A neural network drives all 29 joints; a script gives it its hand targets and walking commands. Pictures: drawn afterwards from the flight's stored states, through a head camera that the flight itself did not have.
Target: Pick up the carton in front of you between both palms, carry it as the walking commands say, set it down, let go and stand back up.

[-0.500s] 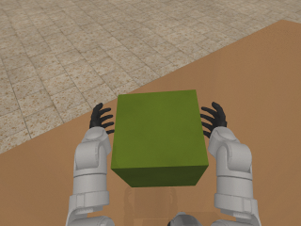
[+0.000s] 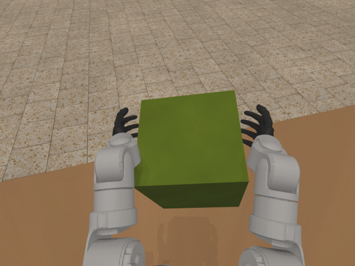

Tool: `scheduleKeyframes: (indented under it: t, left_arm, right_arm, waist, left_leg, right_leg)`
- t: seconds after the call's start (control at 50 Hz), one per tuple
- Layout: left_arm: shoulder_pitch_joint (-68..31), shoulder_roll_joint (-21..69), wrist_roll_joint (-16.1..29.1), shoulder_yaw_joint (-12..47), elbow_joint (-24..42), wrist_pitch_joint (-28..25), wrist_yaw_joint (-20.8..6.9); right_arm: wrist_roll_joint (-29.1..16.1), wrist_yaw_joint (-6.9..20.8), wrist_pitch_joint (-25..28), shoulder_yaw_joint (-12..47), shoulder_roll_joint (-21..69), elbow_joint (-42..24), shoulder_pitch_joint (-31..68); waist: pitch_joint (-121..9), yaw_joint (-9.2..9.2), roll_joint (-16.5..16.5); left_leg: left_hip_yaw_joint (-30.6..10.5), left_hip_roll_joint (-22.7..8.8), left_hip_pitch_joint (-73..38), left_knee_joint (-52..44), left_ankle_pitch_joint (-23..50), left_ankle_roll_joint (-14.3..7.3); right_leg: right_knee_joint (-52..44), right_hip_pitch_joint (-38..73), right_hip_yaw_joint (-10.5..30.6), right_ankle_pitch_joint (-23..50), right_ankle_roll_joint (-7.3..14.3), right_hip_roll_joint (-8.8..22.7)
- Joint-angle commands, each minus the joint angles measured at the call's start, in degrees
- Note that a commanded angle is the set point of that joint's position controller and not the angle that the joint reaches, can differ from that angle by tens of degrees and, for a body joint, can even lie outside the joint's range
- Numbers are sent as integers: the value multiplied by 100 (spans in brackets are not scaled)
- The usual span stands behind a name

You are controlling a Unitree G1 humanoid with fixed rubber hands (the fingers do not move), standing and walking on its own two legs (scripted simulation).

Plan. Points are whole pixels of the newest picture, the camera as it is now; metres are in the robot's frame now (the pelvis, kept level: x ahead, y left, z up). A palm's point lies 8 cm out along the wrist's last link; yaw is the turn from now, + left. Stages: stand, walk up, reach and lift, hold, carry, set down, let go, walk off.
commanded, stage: carry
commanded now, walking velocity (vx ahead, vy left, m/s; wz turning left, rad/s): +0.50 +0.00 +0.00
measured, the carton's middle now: (194, 157) +0.36 +0.02 +0.03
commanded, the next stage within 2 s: none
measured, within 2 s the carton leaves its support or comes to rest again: neither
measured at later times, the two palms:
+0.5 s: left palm (141, 75) +0.62 +0.20 +0.09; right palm (236, 75) +0.62 -0.10 +0.11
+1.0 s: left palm (136, 43) +0.90 +0.28 +0.06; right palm (206, 44) +0.93 -0.01 +0.05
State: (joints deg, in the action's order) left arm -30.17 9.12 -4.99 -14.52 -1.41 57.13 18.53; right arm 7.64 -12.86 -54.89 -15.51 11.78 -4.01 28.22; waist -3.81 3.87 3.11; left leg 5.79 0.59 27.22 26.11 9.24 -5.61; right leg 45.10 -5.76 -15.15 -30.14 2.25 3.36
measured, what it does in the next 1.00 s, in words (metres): goes down: right foot 0.04 m lower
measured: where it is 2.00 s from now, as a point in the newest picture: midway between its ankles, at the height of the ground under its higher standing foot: (173, 139)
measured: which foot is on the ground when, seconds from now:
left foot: down 0.00-0.54, up 0.56-1.00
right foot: down 0.00-0.00, up 0.02-0.54, down 0.56-1.00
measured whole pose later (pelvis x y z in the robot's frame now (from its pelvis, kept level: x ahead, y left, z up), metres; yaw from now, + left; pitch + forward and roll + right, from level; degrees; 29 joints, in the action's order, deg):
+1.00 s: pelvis +0.57 +0.10 -0.07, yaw +4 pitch +4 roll -1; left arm -33.9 9.1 -4.7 -15.1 -7.3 55.7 18.7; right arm 8.1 -12.2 -55.0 -18.2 11.8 -2.5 27.6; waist -4.0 4.7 1.6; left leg 2.0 -0.7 34.2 29.5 10.3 -4.2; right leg 35.0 -6.0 -2.1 -24.8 7.0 -5.4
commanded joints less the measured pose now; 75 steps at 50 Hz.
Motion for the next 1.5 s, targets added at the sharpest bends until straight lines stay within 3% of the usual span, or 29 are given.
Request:
scheduleKeyframes:
  t: [0.0, 0.04, 0.12, 0.28, 0.3, 0.36, 0.42, 0.44, 0.5, 0.52, 0.54, 0.56, 0.58, 0.6, 0.64, 0.74, 0.76, 0.9, 0.98, 1.0, 1.02, 1.04, 1.06, 1.08, 1.14, 1.18, 1.22, 1.3, 1.48]
  left_arm:
    - [-3658, 4625, 1516, 3471, 323, -125, -896]
    - [-3370, 4534, 1469, 3353, -191, -33, -847]
    - [-4051, 5337, 1478, 3179, -111, -220, -899]
    - [-3453, 5507, 1138, 3313, -241, -734, -863]
    - [-3613, 5637, 1247, 3453, -9, -784, -831]
    - [-3300, 5191, 1092, 3499, -125, -753, -737]
    - [-3296, 4899, 1191, 3574, 561, -739, -701]
    - [-3040, 4599, 983, 3258, 384, -618, -653]
    - [-2773, 4268, 903, 3203, 417, -365, -621]
    - [-2822, 4144, 757, 3093, 598, -316, -636]
    - [-2538, 4009, 757, 3020, 45, -146, -669]
    - [-2709, 3873, 966, 2965, 133, -120, -655]
    - [-2654, 3392, 779, 2687, 234, -92, -631]
    - [-2920, 3559, 980, 2682, 164, 40, -635]
    - [-3236, 4087, 1205, 3039, -2, 76, -655]
    - [-4325, 5064, 1993, 3431, 269, -93, -1047]
    - [-4311, 5049, 1893, 3345, 289, -145, -1093]
    - [-3649, 4978, 1714, 3296, -383, -201, -974]
    - [-3471, 4709, 1407, 3132, -264, -207, -821]
    - [-3583, 4890, 1576, 3289, -107, -222, -832]
    - [-3366, 4628, 1319, 2992, -627, -126, -822]
    - [-3213, 4660, 1187, 2978, -807, -88, -826]
    - [-3134, 4614, 1045, 2828, -965, -65, -790]
    - [-3290, 4673, 1140, 2885, -996, -43, -769]
    - [-3497, 5320, 1048, 2641, -862, -210, -798]
    - [-3611, 5595, 1125, 2744, -713, -421, -863]
    - [-3730, 5690, 1019, 2813, -645, -639, -868]
    - [-3607, 5478, 1078, 3132, -296, -919, -867]
    - [-3073, 4675, 992, 3334, -105, -557, -744]
  right_arm:
    - [-686, 192, -187, 2529, 3730, 881, 2158]
    - [-530, 107, -215, 2414, 3448, 918, 2122]
    - [-1359, 427, -50, 3183, 4767, 665, 3259]
    - [-1622, 621, 449, 3437, 5134, 777, 3091]
    - [-1646, 608, 490, 3371, 5038, 625, 3262]
    - [-1604, 565, 469, 3251, 4816, 887, 2726]
    - [-1773, 496, 452, 3590, 4541, -67, 3100]
    - [-1704, 443, 353, 3496, 4287, 212, 2735]
    - [-1450, 314, 165, 3354, 3913, 346, 2337]
    - [-1473, 308, 77, 3467, 4035, 290, 2846]
    - [-1428, 234, 10, 3337, 3734, -2, 3359]
    - [-1460, 214, -149, 3276, 3739, 391, 2965]
    - [-1393, 175, -311, 3230, 3753, 507, 3066]
    - [-1321, 82, -340, 2951, 3575, 824, 2580]
    - [-1118, 35, -366, 2813, 3673, 551, 3043]
    - [-925, 100, -197, 2692, 4350, 772, 3244]
    - [-900, 116, -141, 2826, 4563, 687, 3363]
    - [-929, 141, -29, 2982, 4247, 424, 3326]
    - [-856, 192, -197, 2741, 4083, 889, 2557]
    - [-946, 215, -127, 2947, 4159, 508, 2694]
    - [-680, 149, -177, 2638, 3831, 1036, 2524]
    - [-616, 94, -117, 2477, 3618, 1065, 2549]
    - [-606, 50, -119, 2676, 3668, 955, 2754]
    - [-673, 74, -152, 2427, 3741, 1116, 2565]
    - [-1368, 260, 65, 3204, 4678, 604, 3515]
    - [-1583, 421, 224, 3462, 5043, 181, 4153]
    - [-1835, 550, 407, 3590, 5387, 519, 4100]
    - [-1562, 516, 576, 3533, 5234, 929, 3309]
    - [-1635, 374, 419, 3507, 4358, 406, 2970]
  waist:
    - [-2666, -354, 982]
    - [-2758, -779, 1400]
    - [-2078, -357, -55]
    - [-2176, -730, -106]
    - [-2156, -715, 432]
    - [-1939, -878, 575]
    - [-1980, -1008, -153]
    - [-2136, -833, 497]
    - [-2291, -329, 477]
    - [-2357, -72, -237]
    - [-2471, -208, -1333]
    - [-2943, -16, -1796]
    - [-2485, 109, -1673]
    - [-2246, -226, -947]
    - [-2053, -136, -469]
    - [-1647, -52, -489]
    - [-1723, -145, -768]
    - [-1670, 257, -738]
    - [-1646, 50, -810]
    - [-2105, -312, -460]
    - [-2215, -607, -272]
    - [-2681, -536, 817]
    - [-2830, -603, 1149]
    - [-2689, -783, 1314]
    - [-2263, -659, -246]
    - [-2448, -611, -176]
    - [-2120, -462, 295]
    - [-2453, -841, 278]
    - [-1733, -971, 621]
  left_leg:
    - [-1743, -1428, -4244, 1248, 2997, -193]
    - [-3516, -1902, -4514, 490, 1145, -1130]
    - [-2858, -1579, -2213, -525, -1470, -711]
    - [-2113, -1306, -3808, -168, 2150, -269]
    - [-1614, -998, -4175, -16, 3004, 235]
    - [-1376, -636, -4550, -139, 3834, 555]
    - [-802, -270, -4371, 294, 4345, 481]
    - [-815, -287, -4211, 533, 4643, 445]
    - [-332, -342, -2758, 2239, 2437, 527]
    - [-380, -225, -1792, 3252, 591, 599]
    - [-421, 273, 50, 4216, -3574, 471]
    - [-872, 441, 1231, 5270, -4357, 483]
    - [-959, 315, 1549, 4993, -4104, 313]
    - [-1053, 132, 1768, 5353, -3750, 229]
    - [-911, -125, 1597, 4520, -3462, 368]
    - [-544, -338, 1260, 3210, -2078, 512]
    - [-450, -264, 1260, 2879, -1694, 503]
    - [-89, 24, 1352, 934, -192, 221]
    - [-395, -120, -192, -177, 630, 10]
    - [-36, 76, -1267, -513, 319, -44]
    - [-432, -472, -2304, 11, 1006, -119]
    - [-2153, -1814, -3646, 984, 1999, -450]
    - [-4206, -2370, -4081, 277, 505, -948]
    - [-4258, -2271, -3982, 30, -1545, -1194]
    - [-3561, -1788, -2546, -265, -1446, -1022]
    - [-3442, -1662, -2198, -559, -2454, -924]
    - [-2232, -1411, -1955, -489, -1553, -674]
    - [-2173, -1417, -3356, -21, 1400, -753]
    - [-1174, -769, -3552, 348, 3004, -66]
  right_leg:
    - [2407, -2191, 891, -279, -179, 49]
    - [3955, -3710, 1386, -665, -220, -418]
    - [2719, -3238, 1617, 581, -46, 167]
    - [1370, -4263, 1563, 2141, -132, 27]
    - [1058, -4280, 1340, 2309, -107, -54]
    - [502, -4293, 871, 2678, 56, -474]
    - [-1470, -3316, 248, 3548, 65, -998]
    - [-1790, -2563, 197, 3950, 169, -1204]
    - [-2616, -349, 570, 5177, 309, -726]
    - [-2737, 741, 1263, 5547, 367, -106]
    - [-1530, 2158, 2564, 7758, 738, 1104]
    - [-1120, 3207, 3604, 8245, 1321, 1705]
    - [-1242, 2685, 4078, 7278, 995, 1660]
    - [-1581, 1839, 4049, 5183, 1230, 1766]
    - [-1999, 933, 4029, 3538, 1491, 1248]
    - [-2426, -91, 3059, 4388, 1016, 988]
    - [-2399, -2, 2781, 5034, 530, 656]
    - [-1399, 1295, 2044, 5414, 734, 141]
    - [-711, 729, 2068, 4574, 635, 256]
    - [350, 450, 1755, 4850, 537, 11]
    - [1336, -428, 1467, 3721, 330, -123]
    - [2339, -2270, 1371, 968, 50, -390]
    - [3528, -3429, 1451, -709, 8, -983]
    - [4048, -4080, 1637, -698, 95, -792]
    - [3185, -3872, 1758, 159, 160, -277]
    - [2567, -3487, 1839, 176, 178, -300]
    - [1934, -3287, 1614, 980, 115, -13]
    - [1057, -3966, 1604, 1703, 18, -64]
    - [-1414, -2740, 520, 3247, 299, -795]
